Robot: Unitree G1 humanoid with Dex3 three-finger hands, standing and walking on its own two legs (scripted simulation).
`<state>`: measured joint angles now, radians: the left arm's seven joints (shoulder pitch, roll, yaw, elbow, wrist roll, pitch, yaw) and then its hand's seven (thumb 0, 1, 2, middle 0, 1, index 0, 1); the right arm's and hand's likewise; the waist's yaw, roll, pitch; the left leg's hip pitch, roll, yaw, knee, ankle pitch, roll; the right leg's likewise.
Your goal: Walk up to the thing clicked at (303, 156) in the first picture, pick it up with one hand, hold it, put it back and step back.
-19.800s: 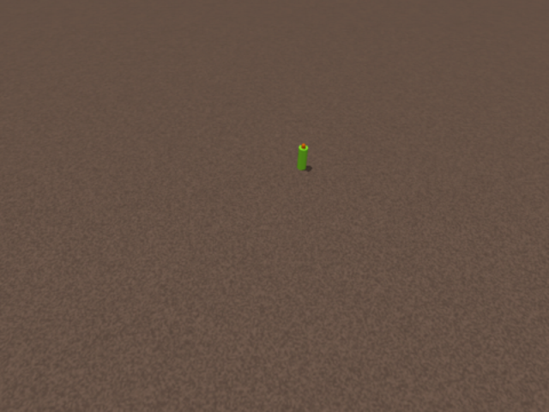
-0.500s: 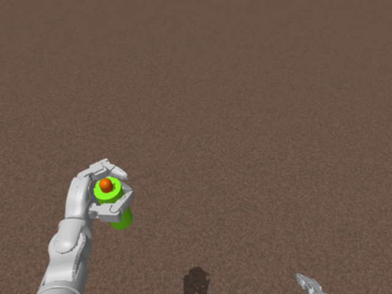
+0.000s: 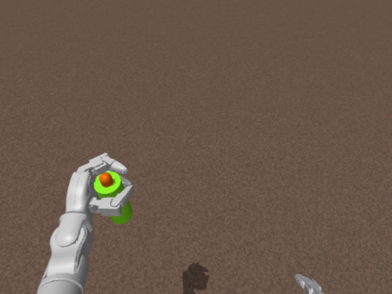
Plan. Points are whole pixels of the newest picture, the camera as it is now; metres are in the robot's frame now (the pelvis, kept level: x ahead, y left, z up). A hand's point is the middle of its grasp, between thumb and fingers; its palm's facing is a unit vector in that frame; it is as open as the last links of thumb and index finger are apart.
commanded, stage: hold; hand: left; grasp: from the side
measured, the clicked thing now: (114, 196) +0.33 +0.18 +0.01
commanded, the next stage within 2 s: crouch in 0.56 s
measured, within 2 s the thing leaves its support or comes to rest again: neither
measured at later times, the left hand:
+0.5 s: hand (114, 189) +0.33 +0.17 +0.04, palm faces +0.01 -1.00 -0.01, open 6.7 cm
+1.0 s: hand (123, 203) +0.33 +0.17 -0.02, palm faces +0.02 -1.00 +0.00, open 6.7 cm
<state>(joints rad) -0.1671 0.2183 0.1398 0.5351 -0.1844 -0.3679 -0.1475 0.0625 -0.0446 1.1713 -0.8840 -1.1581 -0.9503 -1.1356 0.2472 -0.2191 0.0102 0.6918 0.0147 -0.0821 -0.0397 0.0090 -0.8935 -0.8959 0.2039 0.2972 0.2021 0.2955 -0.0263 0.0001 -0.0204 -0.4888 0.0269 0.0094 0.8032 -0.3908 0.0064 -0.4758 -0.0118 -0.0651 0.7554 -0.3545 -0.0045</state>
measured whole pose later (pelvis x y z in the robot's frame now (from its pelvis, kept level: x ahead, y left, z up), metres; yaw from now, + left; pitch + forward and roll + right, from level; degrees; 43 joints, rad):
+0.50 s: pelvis +0.00 +0.00 +0.00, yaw +0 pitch +5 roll -1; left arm -0.16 0.23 0.14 0.53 -0.19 -0.37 -0.15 0.06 -0.04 1.17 -0.88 -1.16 -0.95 -1.14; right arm 0.25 -0.22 0.01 0.69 0.01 -0.08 -0.03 0.01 -0.90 -0.90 0.20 0.30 0.20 0.30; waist -0.02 0.00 -0.03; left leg -0.50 0.03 0.01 0.81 -0.40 0.01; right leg -0.48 -0.01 -0.06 0.76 -0.36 0.00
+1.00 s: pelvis -0.01 -0.01 -0.02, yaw +0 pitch +10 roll -1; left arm -0.24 0.23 0.18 0.72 -0.17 -0.49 -0.17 0.06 -0.04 1.16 -0.88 -1.16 -0.95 -1.14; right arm 0.21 -0.23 0.00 0.69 -0.01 -0.10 -0.01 0.01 -0.86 -0.89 0.20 0.30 0.20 0.30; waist -0.05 -0.02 -0.04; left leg -0.71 0.03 0.00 0.95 -0.43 0.00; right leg -0.70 -0.01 -0.07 0.92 -0.40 -0.02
